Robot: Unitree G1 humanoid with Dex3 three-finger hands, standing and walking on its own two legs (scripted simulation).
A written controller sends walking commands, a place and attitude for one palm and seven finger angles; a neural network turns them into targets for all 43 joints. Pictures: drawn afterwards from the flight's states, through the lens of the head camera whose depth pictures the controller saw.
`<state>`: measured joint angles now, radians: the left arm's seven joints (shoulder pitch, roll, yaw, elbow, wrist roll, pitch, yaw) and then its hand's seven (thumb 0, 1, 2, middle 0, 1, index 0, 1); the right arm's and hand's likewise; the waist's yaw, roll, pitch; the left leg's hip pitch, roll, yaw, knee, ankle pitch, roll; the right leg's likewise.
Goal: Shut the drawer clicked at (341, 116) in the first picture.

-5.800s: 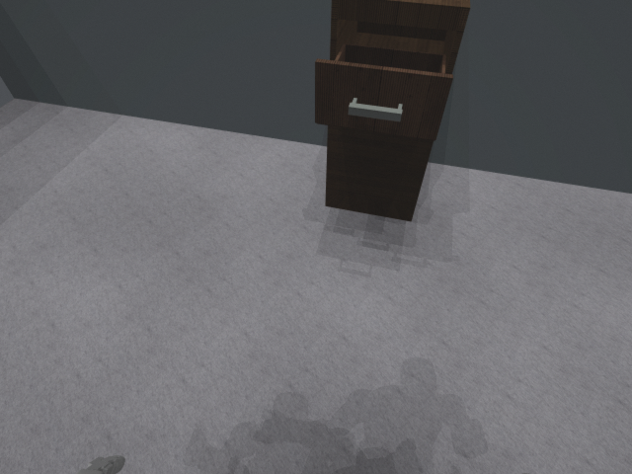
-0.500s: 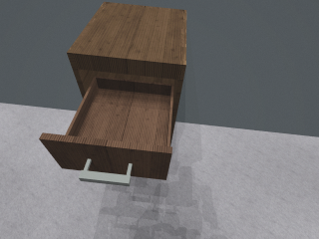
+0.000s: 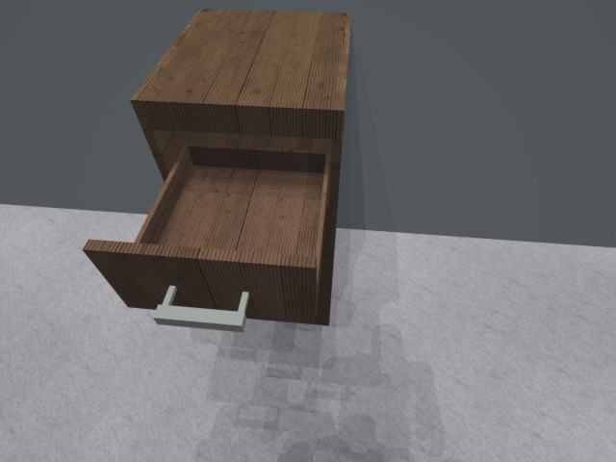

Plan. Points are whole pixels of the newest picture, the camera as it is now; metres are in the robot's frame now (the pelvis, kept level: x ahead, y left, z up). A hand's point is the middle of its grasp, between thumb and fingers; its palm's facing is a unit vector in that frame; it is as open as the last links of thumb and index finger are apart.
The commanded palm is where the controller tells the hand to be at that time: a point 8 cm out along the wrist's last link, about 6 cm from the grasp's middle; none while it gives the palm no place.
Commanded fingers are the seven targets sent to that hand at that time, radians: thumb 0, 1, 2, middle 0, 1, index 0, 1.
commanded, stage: come to a stop and stand still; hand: left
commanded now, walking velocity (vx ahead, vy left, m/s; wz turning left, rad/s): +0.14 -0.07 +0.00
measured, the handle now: (204, 306) +0.34 +0.21 -0.06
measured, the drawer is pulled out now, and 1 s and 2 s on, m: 0.30 0.30 0.30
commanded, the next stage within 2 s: look again from close up in 0.24 s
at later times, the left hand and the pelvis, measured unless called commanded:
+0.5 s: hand out of the picture -0.01 +0.16 -0.18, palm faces -0.01 -0.98 -0.20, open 7.3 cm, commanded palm none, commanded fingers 0.00 0.90 0.90 -0.20 -0.30 -0.20 -0.30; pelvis +0.00 +0.00 -0.01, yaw +0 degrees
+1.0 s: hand out of the picture +0.05 +0.17 -0.15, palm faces +0.11 -0.97 -0.23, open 7.2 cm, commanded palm +0.11 +0.21 -0.07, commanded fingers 0.00 0.90 0.90 -0.28 -0.39 -0.28 -0.39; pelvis +0.02 -0.01 +0.00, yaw -1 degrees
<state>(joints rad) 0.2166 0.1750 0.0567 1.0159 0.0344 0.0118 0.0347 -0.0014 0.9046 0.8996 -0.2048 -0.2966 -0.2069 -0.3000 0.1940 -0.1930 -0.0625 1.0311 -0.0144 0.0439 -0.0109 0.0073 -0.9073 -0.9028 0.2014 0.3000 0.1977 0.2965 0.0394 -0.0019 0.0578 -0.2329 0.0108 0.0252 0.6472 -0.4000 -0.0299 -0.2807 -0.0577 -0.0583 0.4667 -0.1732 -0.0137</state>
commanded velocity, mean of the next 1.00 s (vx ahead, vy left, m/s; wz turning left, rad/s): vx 0.02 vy -0.03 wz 0.00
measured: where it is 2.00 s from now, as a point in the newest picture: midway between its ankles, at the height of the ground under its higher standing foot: outside the picture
